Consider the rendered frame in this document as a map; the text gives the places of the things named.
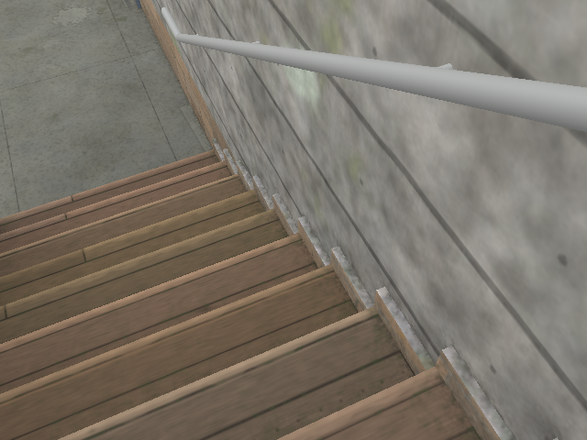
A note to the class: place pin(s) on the stairs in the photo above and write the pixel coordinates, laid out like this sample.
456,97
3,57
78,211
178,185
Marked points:
170,305

